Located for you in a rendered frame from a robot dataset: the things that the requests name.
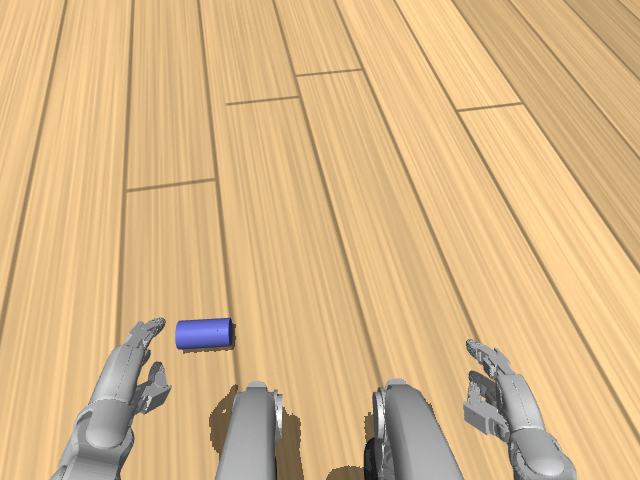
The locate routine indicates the right robot arm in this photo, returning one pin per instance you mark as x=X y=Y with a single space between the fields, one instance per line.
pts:
x=536 y=455

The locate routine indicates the right robot hand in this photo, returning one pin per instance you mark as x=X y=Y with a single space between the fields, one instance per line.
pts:
x=510 y=405

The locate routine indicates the left robot arm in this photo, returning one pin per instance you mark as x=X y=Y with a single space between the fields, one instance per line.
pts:
x=100 y=443

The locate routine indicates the left robot hand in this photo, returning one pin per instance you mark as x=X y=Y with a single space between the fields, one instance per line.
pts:
x=118 y=379

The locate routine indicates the can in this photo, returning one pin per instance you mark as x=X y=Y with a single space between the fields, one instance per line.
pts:
x=204 y=333

